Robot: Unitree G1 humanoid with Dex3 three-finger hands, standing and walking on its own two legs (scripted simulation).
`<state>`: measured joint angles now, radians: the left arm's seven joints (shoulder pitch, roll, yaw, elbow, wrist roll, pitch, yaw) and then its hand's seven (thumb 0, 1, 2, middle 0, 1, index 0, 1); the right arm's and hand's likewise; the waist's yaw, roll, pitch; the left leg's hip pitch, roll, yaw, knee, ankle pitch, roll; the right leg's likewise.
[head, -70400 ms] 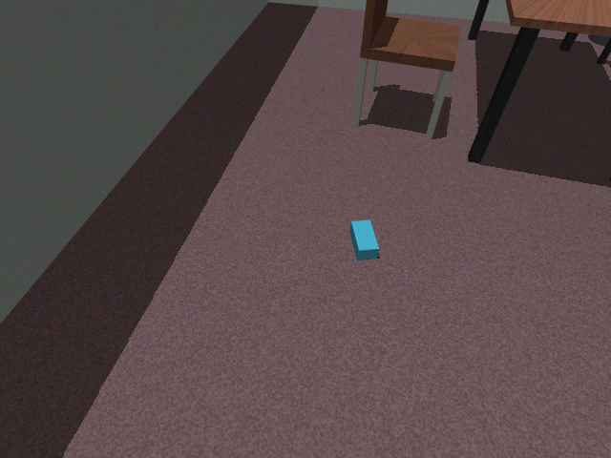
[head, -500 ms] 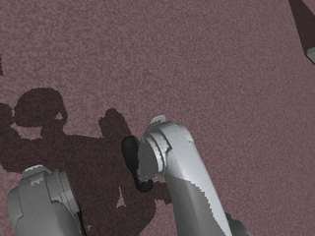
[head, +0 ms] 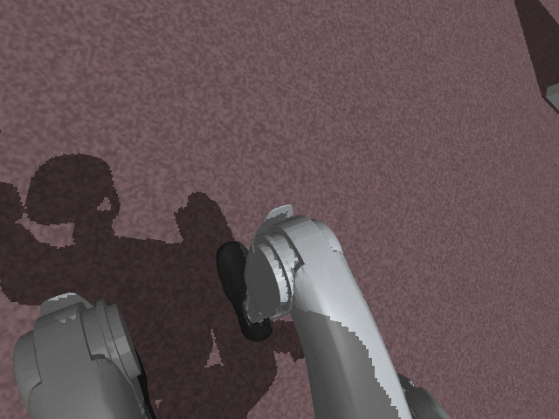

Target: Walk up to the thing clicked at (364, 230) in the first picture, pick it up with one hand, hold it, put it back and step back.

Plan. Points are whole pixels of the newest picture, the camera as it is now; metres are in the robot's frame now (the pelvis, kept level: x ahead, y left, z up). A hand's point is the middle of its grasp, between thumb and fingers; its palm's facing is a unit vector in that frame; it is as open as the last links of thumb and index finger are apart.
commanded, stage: crouch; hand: left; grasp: from above
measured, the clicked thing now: out of the picture +0.59 +0.27 -0.21
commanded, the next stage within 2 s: open in 0.86 s
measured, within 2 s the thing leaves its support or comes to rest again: rests again in 1.30 s
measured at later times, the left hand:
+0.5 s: hand out of the picture +0.58 +0.24 -0.17, palm faces -0.45 -0.02 -0.90, open 11.0 cm
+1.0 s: hand out of the picture +0.58 +0.24 -0.16, palm faces -0.47 -0.02 -0.88, open 11.0 cm
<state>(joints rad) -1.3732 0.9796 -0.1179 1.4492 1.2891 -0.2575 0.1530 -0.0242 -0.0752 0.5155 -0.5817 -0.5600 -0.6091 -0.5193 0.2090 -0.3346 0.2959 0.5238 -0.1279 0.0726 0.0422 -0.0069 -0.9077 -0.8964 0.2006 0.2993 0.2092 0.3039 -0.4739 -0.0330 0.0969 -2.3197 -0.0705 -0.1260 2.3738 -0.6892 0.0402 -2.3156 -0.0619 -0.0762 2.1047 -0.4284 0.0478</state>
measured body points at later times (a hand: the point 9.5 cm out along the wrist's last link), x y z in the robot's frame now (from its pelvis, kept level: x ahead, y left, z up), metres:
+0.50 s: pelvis +0.00 +0.00 +0.00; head +0.29 +0.10 +0.32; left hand +0.60 +0.24 -0.12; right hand +0.00 -0.26 -0.05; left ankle +0.07 +0.10 -0.31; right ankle +0.17 -0.14 -0.31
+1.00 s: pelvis +0.00 +0.00 +0.00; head +0.29 +0.09 +0.33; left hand +0.60 +0.24 -0.11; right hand +0.00 -0.27 -0.06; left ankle +0.07 +0.10 -0.31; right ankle +0.17 -0.14 -0.31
